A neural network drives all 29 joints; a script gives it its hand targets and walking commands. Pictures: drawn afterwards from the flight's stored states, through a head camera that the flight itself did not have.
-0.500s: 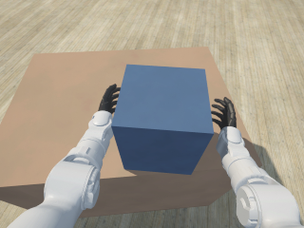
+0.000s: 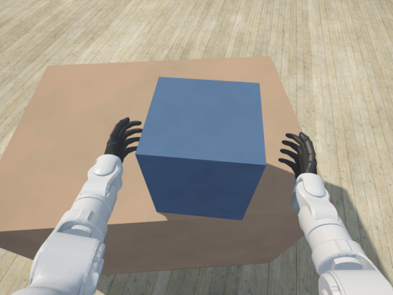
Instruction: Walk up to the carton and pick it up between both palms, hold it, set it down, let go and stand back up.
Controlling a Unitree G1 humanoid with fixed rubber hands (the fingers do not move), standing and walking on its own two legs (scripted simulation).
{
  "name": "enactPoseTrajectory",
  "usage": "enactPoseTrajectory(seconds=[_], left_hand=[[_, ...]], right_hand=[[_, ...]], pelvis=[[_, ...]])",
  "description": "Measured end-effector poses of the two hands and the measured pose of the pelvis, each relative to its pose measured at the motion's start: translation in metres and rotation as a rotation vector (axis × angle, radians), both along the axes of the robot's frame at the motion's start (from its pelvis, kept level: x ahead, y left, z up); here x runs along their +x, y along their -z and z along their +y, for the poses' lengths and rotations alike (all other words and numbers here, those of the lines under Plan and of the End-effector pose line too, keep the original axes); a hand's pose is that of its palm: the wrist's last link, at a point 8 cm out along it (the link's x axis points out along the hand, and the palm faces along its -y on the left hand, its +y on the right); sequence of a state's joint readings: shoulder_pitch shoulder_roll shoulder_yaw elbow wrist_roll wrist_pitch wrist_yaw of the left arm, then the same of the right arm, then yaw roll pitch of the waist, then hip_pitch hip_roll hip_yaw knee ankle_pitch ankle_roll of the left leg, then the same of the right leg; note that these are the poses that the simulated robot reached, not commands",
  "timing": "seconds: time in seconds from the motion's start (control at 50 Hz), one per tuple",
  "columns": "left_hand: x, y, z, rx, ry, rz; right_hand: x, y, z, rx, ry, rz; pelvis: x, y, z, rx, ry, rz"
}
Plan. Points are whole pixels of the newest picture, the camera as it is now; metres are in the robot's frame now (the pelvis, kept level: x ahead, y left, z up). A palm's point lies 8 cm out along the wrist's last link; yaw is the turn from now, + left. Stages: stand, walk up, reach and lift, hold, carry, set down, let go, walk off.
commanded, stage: set down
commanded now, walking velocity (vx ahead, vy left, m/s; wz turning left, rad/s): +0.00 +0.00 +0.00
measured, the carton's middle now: (203, 153) +0.42 -0.05 +0.02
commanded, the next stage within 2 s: none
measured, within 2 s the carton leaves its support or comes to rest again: neither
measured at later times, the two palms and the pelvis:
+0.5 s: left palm (100, 186) +0.37 +0.17 +0.03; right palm (306, 197) +0.28 -0.24 +0.02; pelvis +0.00 -0.01 +0.01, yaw +0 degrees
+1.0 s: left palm (85, 238) +0.27 +0.20 +0.02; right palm (311, 234) +0.21 -0.22 +0.01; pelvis +0.01 -0.01 +0.01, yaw -2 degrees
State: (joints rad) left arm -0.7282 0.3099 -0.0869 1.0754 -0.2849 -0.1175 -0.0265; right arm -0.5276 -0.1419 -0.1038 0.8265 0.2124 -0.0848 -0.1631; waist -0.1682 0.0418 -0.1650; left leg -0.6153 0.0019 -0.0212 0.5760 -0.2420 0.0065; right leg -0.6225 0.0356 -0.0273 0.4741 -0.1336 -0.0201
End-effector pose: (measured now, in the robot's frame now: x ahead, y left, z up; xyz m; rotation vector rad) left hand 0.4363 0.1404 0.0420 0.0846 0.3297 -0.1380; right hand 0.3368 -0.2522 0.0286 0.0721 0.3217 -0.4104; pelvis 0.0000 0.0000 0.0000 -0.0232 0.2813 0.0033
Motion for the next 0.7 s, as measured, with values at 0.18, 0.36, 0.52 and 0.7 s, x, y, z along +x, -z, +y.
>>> enactPoseTrajectory(seconds=[0.18, 0.36, 0.52, 0.7], left_hand=[[-0.02, 0.005, 0.007, -0.009, -0.017, 0.026], [-0.044, 0.011, 0.021, -0.006, -0.025, 0.03], [-0.073, 0.014, 0.034, -0.007, -0.029, 0.036], [-0.111, 0.023, 0.045, -0.011, -0.021, 0.053]], right_hand=[[-0.02, 0.001, -0.001, -0.001, 0.002, 0.0], [-0.042, 0.005, 0.004, 0.006, 0.001, -0.005], [-0.057, 0.009, 0.018, 0.017, -0.03, 0.003], [-0.082, 0.016, 0.026, 0.019, -0.022, 0.02]], pelvis=[[-0.002, -0.004, -0.008, 0.013, 0.001, -0.057], [-0.003, -0.006, -0.013, 0.021, 0.006, -0.095], [-0.002, -0.008, -0.014, 0.021, 0.008, -0.16], [0.002, -0.01, -0.013, 0.02, 0.012, -0.221]])
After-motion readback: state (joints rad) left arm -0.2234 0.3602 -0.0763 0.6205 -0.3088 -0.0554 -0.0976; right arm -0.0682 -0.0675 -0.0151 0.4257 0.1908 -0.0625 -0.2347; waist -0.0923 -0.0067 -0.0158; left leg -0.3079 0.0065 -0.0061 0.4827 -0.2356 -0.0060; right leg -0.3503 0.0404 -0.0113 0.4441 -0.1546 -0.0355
